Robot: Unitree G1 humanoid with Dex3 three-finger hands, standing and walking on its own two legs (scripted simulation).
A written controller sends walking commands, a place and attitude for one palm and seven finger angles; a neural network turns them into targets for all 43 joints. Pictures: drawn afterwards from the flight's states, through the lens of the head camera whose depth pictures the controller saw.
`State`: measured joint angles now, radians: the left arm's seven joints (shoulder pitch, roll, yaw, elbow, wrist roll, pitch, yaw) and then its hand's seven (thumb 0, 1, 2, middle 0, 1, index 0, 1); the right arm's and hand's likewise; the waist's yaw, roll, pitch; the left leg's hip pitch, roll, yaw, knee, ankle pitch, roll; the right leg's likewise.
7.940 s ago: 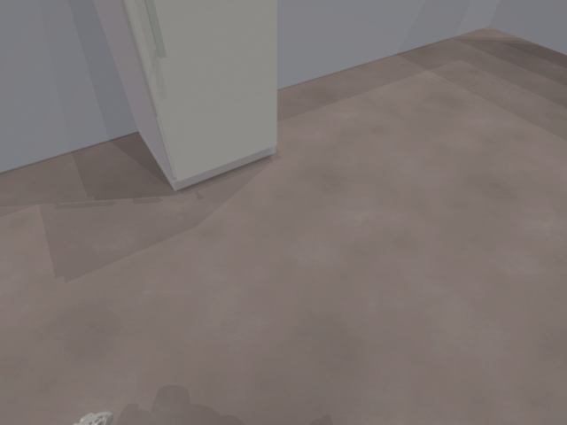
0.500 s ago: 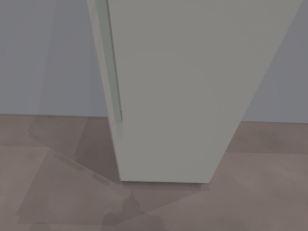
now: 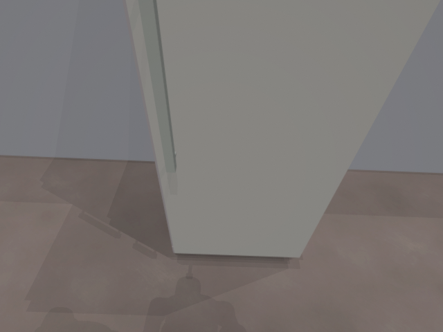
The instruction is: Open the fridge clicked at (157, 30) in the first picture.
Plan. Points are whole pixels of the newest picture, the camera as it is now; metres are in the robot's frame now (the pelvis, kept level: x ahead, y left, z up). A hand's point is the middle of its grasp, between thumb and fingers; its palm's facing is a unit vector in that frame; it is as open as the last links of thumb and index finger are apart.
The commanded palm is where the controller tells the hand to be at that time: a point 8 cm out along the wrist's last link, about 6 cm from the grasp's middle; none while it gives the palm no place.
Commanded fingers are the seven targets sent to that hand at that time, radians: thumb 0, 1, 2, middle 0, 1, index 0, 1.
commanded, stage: look again from close up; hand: left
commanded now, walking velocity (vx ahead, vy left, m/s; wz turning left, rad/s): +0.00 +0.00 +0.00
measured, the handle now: (162, 89) +0.55 +0.17 +0.17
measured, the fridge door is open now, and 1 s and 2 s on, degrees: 0 0 0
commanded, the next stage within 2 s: none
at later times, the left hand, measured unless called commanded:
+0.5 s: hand out of the picture -0.01 +0.15 -0.18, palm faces +0.03 -0.99 -0.16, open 7.3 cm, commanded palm none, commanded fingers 0.00 0.90 0.90 -0.20 -0.30 -0.20 -0.30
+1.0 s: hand out of the picture -0.01 +0.15 -0.18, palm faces +0.06 -0.99 -0.15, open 7.3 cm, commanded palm none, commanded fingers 0.00 0.90 0.90 -0.20 -0.30 -0.20 -0.30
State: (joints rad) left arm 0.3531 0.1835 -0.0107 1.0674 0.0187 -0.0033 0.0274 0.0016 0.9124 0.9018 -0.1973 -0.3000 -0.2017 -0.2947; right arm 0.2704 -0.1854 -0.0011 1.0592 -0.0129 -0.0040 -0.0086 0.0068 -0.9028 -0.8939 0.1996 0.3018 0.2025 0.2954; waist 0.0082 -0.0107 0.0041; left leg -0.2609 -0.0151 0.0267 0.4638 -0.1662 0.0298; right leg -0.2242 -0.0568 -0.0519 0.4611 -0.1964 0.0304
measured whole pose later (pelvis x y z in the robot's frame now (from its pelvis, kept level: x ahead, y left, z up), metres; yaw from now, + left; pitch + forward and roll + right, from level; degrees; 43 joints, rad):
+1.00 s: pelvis +0.01 -0.01 +0.00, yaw +0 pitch -2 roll +0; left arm 0.36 0.13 0.00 1.07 0.02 -0.01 0.03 0.00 0.91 0.90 -0.20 -0.30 -0.20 -0.29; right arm 0.31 -0.13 -0.01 1.10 -0.01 0.00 -0.02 0.01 -0.91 -0.89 0.20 0.30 0.20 0.30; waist 0.01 -0.02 0.02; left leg -0.26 0.00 0.01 0.47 -0.18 0.02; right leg -0.22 -0.04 -0.06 0.46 -0.21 0.02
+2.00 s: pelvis +0.03 -0.01 +0.00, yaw +0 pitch -1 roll +0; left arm 0.34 0.13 0.00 1.09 0.01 -0.01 0.03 0.00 0.91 0.90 -0.20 -0.30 -0.20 -0.29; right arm 0.30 -0.12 0.00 1.12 -0.01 -0.01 -0.03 0.01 -0.92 -0.89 0.20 0.30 0.20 0.30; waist 0.01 -0.02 0.03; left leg -0.23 0.00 0.03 0.45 -0.21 0.01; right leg -0.19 -0.04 -0.05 0.45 -0.23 0.02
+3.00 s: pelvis +0.04 -0.01 +0.00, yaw +0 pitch -1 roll +0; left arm 0.34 0.13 0.00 1.11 0.01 -0.01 0.03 0.00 0.91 0.90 -0.20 -0.30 -0.20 -0.29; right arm 0.31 -0.11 0.00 1.13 -0.01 -0.01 -0.03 0.01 -0.91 -0.89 0.20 0.30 0.20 0.30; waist 0.01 -0.02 0.03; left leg -0.21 0.00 0.02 0.45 -0.21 0.01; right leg -0.18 -0.04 -0.05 0.44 -0.24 0.01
